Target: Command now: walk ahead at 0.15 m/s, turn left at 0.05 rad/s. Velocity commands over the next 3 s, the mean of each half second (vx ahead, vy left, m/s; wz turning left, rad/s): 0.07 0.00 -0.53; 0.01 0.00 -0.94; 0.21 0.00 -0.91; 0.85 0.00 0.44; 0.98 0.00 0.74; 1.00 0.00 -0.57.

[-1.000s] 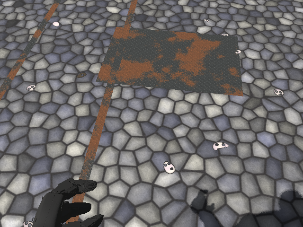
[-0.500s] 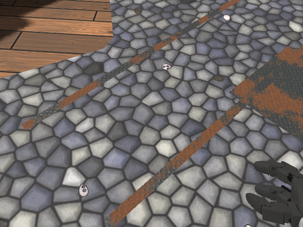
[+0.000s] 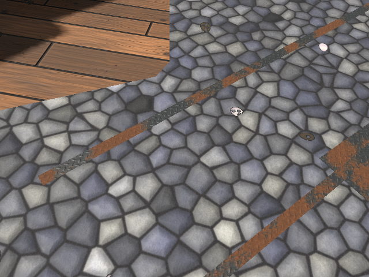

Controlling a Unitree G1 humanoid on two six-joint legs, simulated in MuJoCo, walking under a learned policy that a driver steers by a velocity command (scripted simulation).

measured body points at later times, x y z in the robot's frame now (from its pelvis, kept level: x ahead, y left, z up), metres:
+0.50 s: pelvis +0.11 +0.02 +0.00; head +0.15 +0.03 +0.45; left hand +0.36 +0.25 -0.10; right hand +0.17 -0.29 -0.09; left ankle +0.20 +0.11 -0.73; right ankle +0.13 -0.12 -0.68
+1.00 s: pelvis +0.12 -0.03 +0.00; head +0.14 -0.09 +0.45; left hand +0.45 +0.04 -0.07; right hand +0.01 -0.35 -0.10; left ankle +0.21 +0.10 -0.65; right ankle +0.04 -0.10 -0.73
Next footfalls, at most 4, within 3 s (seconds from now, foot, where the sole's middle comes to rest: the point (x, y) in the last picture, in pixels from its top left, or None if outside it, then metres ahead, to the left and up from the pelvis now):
0.06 right None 0.21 -0.13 -0.77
0.40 left None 0.23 0.09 -0.77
0.88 right None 0.07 -0.13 -0.77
1.28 left None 0.29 -0.07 -0.77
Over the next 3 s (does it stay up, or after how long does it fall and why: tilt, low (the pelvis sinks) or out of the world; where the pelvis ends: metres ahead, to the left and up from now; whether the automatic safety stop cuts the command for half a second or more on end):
stays up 0.89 -1.02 -0.02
